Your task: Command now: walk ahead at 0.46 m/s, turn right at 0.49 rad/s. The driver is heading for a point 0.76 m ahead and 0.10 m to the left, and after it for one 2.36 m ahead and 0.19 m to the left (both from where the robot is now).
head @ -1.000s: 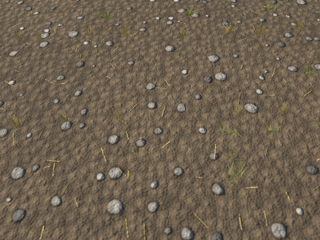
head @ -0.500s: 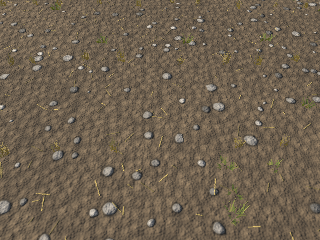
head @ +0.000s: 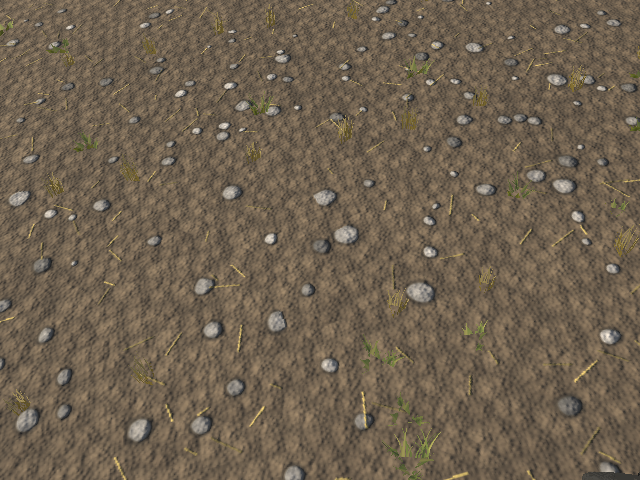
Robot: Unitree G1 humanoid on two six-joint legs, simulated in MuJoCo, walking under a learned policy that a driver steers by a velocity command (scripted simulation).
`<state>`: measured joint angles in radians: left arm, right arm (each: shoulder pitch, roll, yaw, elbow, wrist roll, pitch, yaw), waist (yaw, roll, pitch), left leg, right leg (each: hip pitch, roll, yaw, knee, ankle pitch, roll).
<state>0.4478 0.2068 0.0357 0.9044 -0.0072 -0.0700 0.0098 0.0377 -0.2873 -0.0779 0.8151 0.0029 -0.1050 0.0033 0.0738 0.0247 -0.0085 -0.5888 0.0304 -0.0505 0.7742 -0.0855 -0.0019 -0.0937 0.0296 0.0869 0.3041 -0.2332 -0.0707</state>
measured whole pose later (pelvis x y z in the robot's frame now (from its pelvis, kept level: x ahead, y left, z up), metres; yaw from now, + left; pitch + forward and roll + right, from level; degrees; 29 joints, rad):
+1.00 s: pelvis +0.56 -0.04 -0.01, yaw +8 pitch +1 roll -2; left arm 0.27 0.26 0.07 0.85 0.01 -0.10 -0.01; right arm 0.21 -0.32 -0.08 0.82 0.03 -0.03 0.00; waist 0.03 0.05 0.03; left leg -0.63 0.10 -0.05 1.06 -0.23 0.01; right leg -0.14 0.01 -0.14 0.30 -0.18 -0.03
